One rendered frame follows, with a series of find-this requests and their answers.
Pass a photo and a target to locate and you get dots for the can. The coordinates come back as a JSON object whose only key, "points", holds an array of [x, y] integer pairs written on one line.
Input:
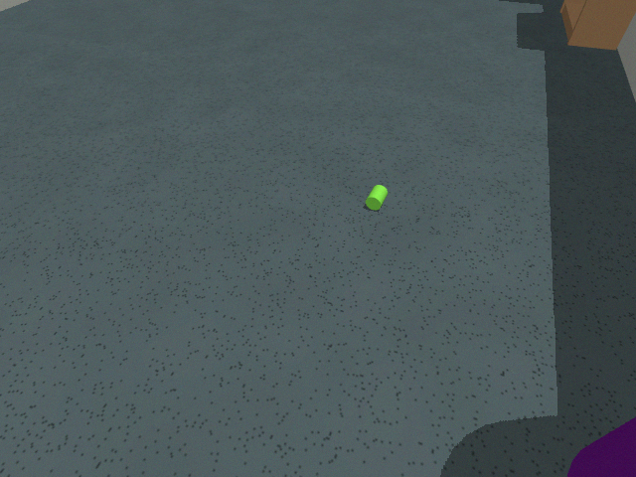
{"points": [[376, 197]]}

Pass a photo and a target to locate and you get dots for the bookshelf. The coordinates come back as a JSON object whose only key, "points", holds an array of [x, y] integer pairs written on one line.
{"points": [[599, 24]]}

